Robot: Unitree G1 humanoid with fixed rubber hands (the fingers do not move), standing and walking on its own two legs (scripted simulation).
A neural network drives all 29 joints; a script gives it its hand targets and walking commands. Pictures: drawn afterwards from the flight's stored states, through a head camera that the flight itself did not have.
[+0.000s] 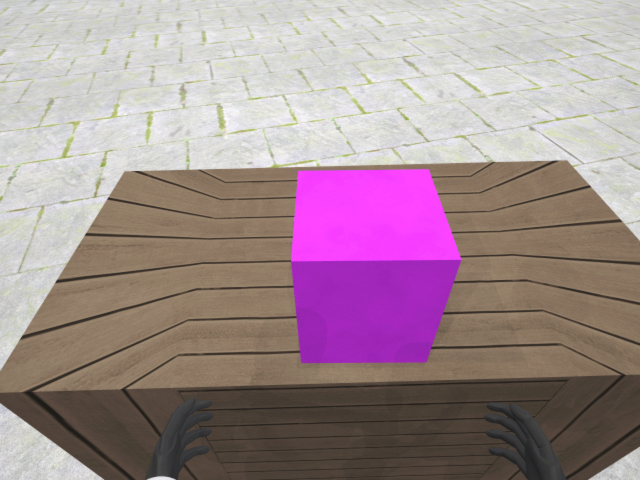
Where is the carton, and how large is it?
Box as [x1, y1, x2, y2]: [291, 169, 460, 362]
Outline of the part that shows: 428,169 298,171 291,266 301,362 426,361 460,262 459,254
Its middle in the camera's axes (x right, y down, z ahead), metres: +0.07 +0.05 +0.63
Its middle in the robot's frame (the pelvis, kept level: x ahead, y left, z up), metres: +0.45 +0.00 +0.00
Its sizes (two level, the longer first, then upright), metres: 0.210 0.200 0.250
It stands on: a pedestal, 0.66 m high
